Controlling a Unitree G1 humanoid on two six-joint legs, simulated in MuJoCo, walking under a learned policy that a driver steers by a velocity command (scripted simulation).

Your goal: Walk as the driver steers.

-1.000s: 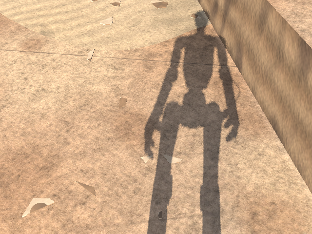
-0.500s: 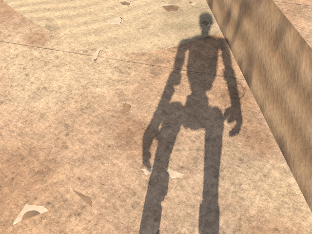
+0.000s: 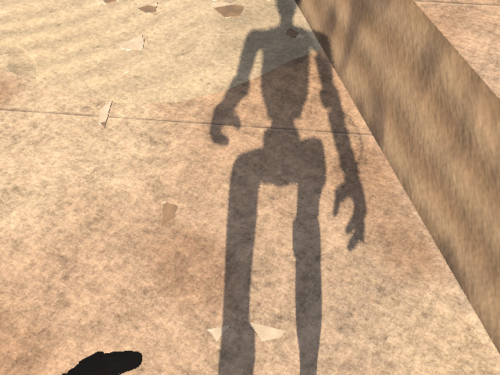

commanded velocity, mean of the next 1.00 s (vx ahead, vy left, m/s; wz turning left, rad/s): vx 0.49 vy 0.00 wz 0.21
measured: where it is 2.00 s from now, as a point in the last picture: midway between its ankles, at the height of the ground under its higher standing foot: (143, 189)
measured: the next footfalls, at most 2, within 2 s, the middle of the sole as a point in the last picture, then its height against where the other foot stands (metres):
right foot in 0.06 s outside the picture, level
left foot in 0.62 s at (192, 351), level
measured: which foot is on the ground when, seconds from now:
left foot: down 0.00-0.08, up 0.10-0.60, down 0.62-1.00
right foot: up 0.00-0.04, down 0.06-0.62, up 0.64-1.00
